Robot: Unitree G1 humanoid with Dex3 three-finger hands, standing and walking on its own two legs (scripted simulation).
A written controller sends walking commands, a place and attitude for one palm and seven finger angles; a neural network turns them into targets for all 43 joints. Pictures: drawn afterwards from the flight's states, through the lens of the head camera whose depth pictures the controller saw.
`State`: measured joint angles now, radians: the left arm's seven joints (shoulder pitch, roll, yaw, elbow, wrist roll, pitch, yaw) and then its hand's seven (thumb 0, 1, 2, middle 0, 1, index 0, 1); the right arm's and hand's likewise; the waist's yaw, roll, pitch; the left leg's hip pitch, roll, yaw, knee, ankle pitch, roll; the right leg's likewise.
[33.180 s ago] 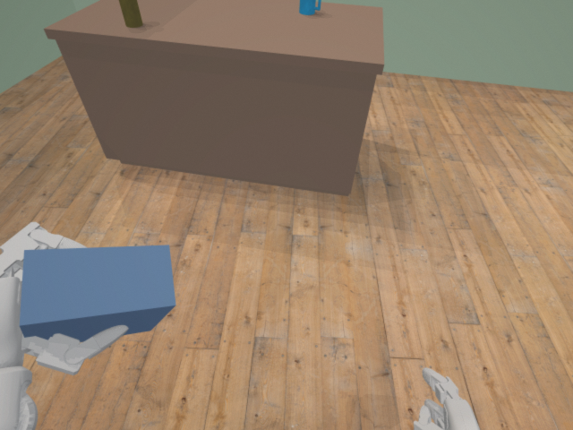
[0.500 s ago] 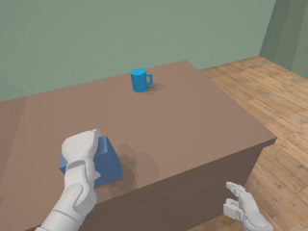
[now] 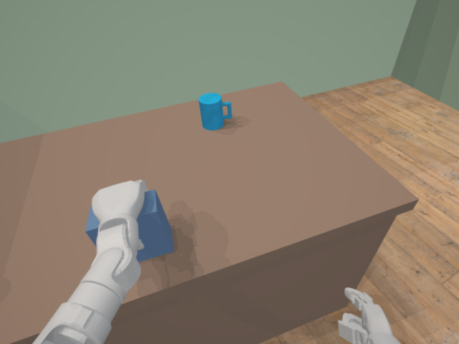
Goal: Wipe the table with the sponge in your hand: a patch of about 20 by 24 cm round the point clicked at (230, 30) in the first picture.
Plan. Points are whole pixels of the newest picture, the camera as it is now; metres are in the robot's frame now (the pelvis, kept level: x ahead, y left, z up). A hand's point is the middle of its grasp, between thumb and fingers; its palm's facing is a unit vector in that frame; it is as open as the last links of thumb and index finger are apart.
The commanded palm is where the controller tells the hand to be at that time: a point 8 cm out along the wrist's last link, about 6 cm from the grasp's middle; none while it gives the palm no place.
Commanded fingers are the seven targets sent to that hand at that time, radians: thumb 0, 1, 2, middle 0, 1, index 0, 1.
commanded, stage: wipe forward along the middle lane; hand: left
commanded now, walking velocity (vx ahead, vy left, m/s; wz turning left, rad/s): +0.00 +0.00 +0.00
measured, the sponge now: (137, 236) +0.31 +0.24 +0.01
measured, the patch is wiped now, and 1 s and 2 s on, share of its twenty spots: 1.00 1.00 1.00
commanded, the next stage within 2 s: slide back across to the first lane in 1.14 s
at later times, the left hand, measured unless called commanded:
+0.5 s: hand (127, 201) +0.37 +0.26 +0.06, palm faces -0.06 -0.03 -1.00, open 10.3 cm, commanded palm +0.35 +0.26 +0.09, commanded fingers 0.00 0.10 1.30 -1.20 -1.60 -1.20 -1.60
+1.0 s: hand (124, 182) +0.42 +0.29 +0.06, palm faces -0.08 -0.01 -1.00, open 10.3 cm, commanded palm +0.41 +0.28 +0.10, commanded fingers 0.00 0.10 1.30 -1.20 -1.60 -1.20 -1.60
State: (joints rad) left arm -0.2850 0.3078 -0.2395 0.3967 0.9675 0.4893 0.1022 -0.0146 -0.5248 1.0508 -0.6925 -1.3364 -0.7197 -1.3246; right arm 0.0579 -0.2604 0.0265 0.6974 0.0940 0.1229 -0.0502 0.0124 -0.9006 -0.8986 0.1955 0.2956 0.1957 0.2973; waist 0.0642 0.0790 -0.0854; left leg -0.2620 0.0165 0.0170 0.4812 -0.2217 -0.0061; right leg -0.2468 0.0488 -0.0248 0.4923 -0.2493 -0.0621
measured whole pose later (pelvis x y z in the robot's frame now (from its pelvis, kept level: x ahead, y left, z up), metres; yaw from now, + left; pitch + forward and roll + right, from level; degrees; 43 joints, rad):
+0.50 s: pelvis -0.01 +0.00 +0.00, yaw +0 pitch +4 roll +0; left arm -0.54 0.37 -0.15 0.76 0.96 0.35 0.16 0.00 -0.54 1.05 -0.70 -1.33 -0.73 -1.32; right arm 0.16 -0.28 0.00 0.73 0.10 0.11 -0.06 0.01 -0.90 -0.90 0.20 0.30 0.20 0.30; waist 0.01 0.07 -0.10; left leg -0.39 0.02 0.01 0.53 -0.22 0.00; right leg -0.36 0.06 -0.03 0.52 -0.24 -0.06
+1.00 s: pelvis +0.00 +0.02 -0.01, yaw +0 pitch +9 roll -1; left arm -0.75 0.42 -0.12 1.01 1.00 0.29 0.19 0.00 -0.54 1.05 -0.71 -1.33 -0.74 -1.32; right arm 0.20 -0.27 0.00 0.74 0.09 0.10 -0.05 0.01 -0.90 -0.90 0.20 0.30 0.20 0.30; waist -0.03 0.05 -0.11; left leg -0.48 0.01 0.01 0.56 -0.23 0.01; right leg -0.44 0.04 -0.03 0.52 -0.24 -0.04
